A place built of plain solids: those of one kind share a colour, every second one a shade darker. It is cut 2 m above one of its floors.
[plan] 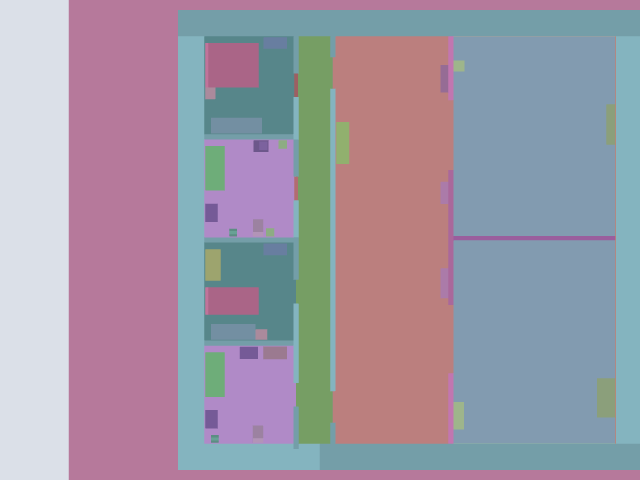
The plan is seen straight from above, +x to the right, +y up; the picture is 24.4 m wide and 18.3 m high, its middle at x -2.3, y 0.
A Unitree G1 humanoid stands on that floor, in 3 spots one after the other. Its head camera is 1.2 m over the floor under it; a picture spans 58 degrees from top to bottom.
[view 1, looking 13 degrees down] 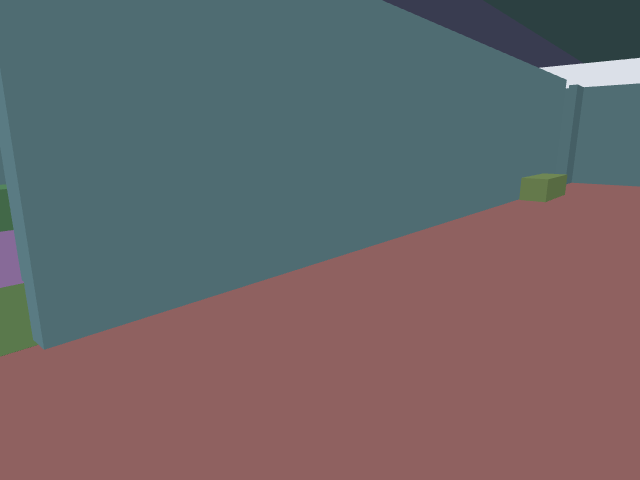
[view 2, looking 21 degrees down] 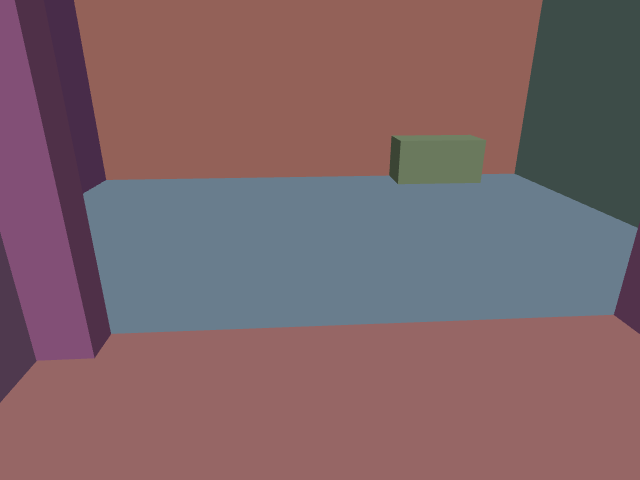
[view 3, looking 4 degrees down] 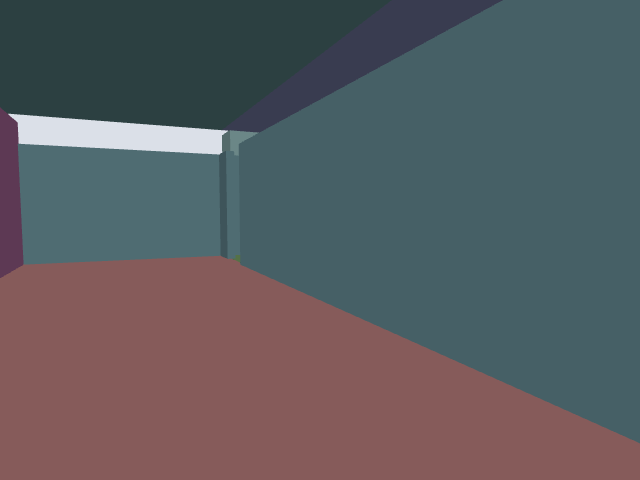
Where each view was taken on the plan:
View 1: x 1.04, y -6.46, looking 131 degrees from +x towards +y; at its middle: wall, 4.31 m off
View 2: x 0.89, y -3.38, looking -4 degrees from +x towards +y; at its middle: floor_lower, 5.08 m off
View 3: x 0.69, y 3.52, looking -115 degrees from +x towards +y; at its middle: wall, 5.70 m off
